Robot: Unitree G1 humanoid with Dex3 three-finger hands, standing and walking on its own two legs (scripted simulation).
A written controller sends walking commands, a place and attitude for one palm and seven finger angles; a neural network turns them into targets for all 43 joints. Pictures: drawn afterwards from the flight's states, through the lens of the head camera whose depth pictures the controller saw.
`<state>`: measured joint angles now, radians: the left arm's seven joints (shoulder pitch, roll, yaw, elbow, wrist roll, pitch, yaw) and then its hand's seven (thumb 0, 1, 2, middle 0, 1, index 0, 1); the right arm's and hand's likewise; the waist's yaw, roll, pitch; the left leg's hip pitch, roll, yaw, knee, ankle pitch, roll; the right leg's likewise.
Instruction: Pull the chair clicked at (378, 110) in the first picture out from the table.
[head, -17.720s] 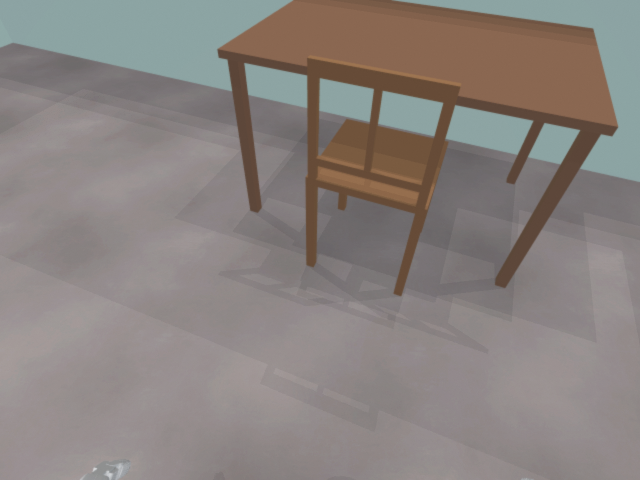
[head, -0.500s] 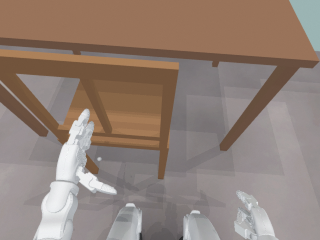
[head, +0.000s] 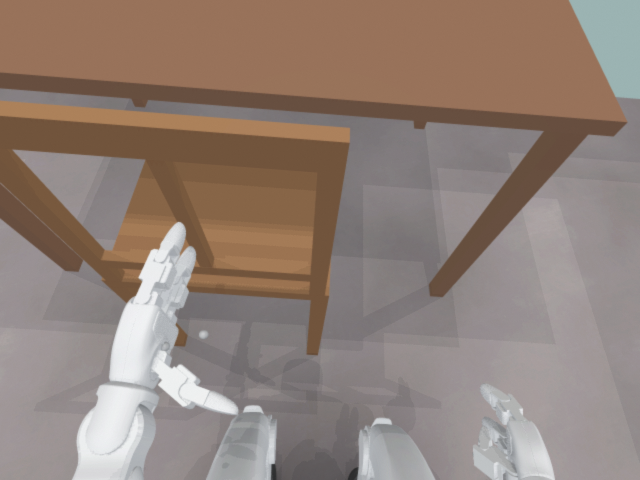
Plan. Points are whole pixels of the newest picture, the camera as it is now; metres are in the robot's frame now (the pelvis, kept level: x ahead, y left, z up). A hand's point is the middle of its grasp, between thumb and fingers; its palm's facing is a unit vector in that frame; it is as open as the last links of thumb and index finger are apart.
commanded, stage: aim the fingers beside a spindle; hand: left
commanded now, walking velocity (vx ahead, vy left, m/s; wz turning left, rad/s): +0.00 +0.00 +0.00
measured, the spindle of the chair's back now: (187, 219) +0.43 +0.19 +0.01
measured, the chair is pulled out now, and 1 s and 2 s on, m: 0.00 0.00 0.00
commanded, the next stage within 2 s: push the fingers through the gap in 1.06 s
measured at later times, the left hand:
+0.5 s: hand (173, 323) +0.29 +0.18 +0.02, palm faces +0.00 -1.00 -0.06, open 16.9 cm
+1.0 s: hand (193, 339) +0.27 +0.15 +0.04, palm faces -0.12 -0.99 +0.03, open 16.9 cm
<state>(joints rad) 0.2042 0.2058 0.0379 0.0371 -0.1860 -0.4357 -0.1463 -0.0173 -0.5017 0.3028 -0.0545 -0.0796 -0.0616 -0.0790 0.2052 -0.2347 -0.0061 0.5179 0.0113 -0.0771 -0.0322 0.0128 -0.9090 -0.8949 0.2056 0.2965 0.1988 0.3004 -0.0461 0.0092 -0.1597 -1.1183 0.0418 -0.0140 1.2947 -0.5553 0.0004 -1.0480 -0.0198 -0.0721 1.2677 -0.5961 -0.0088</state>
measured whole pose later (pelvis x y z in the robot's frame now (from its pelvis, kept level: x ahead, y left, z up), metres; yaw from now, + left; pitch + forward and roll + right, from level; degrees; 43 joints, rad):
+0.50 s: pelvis -0.01 +0.00 +0.00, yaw +1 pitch +21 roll -3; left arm 0.06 0.24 0.14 0.25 -0.20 -0.41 -0.17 -0.01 -0.50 0.30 -0.06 -0.08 -0.07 -0.08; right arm 0.18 -0.25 0.02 0.52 0.03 -0.04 -0.01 0.01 -0.91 -0.89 0.21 0.30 0.20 0.30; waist -0.03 0.03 -0.18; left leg -1.14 0.03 -0.03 1.31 -0.55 0.00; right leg -1.06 -0.03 -0.08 1.28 -0.59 -0.01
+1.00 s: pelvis +0.00 +0.01 +0.00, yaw +0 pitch +22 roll -3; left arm 0.25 0.21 0.03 -0.02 -0.22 -0.41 -0.17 -0.02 -0.50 0.30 -0.05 -0.08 -0.06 -0.08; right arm 0.21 -0.23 0.00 0.52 0.02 -0.09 -0.03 0.01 -0.91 -0.89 0.21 0.30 0.20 0.30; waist -0.05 0.01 -0.16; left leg -1.12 0.04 -0.01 1.29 -0.55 0.01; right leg -1.04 -0.02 -0.07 1.24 -0.58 0.01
